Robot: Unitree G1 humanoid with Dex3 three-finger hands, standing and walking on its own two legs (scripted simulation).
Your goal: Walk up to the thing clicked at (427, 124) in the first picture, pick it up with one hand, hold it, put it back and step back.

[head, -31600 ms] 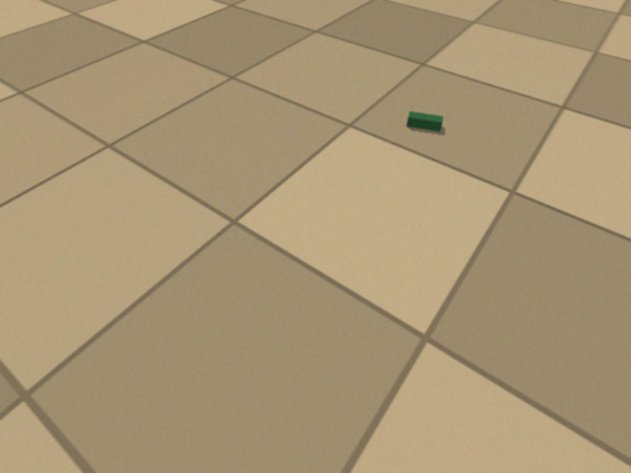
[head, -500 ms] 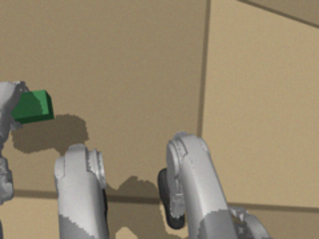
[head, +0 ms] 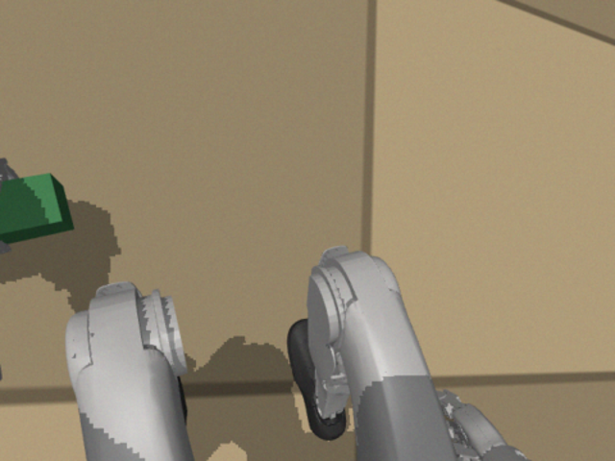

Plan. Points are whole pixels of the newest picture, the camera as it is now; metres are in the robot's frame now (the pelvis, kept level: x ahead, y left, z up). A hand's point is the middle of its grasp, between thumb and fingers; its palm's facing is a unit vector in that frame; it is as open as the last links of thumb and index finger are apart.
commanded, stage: rest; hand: left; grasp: from above
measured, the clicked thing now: out of the picture +0.41 +0.35 -0.24
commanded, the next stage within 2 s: open in 0.68 s
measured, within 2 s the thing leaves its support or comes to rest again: rests again in 0.38 s
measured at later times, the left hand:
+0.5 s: hand out of the picture +0.41 +0.34 -0.25, palm faces -0.45 -0.15 -0.88, open 9.7 cm
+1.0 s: hand out of the picture +0.41 +0.34 -0.25, palm faces -0.45 -0.16 -0.88, open 10.2 cm
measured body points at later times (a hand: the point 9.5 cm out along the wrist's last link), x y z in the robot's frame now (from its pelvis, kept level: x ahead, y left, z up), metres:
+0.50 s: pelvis +0.00 +0.00 -0.01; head +0.26 +0.12 +0.34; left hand +0.43 +0.34 -0.20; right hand +0.07 -0.27 -0.09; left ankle +0.06 +0.13 -0.27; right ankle +0.10 -0.12 -0.27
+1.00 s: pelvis +0.00 +0.01 -0.01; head +0.26 +0.13 +0.33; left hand +0.43 +0.35 -0.20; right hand +0.07 -0.26 -0.08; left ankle +0.06 +0.13 -0.27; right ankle +0.10 -0.12 -0.27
